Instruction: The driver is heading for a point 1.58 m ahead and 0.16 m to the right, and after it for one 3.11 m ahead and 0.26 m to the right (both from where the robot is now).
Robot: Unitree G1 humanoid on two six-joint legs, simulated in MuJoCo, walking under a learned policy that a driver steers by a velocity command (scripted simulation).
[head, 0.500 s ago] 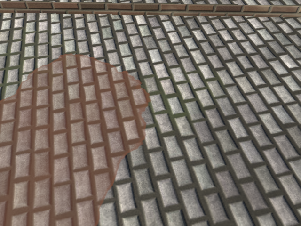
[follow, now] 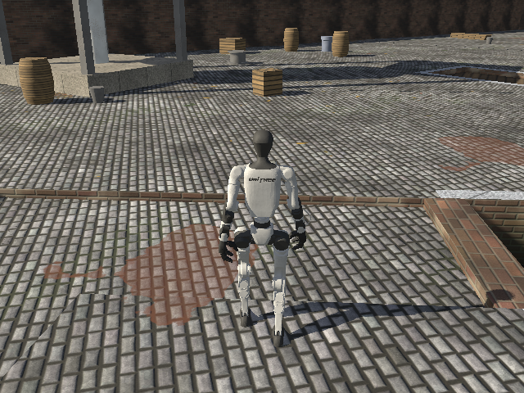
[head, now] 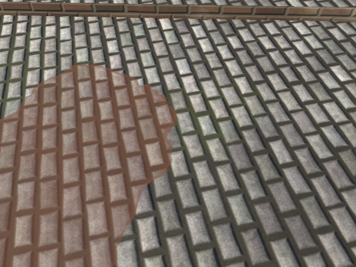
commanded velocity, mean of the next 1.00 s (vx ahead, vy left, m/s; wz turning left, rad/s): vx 0.28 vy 0.00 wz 0.00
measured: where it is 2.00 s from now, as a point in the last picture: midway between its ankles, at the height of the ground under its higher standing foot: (209, 183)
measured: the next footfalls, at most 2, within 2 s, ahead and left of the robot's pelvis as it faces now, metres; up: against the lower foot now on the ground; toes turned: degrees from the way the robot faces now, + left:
right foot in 1.12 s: +0.52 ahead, -0.20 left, -0.11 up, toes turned -2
left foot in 1.58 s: +0.83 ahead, +0.01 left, -0.11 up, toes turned +2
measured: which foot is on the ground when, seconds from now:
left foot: down 0.00-1.00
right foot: down 0.00-0.50, up 0.52-1.00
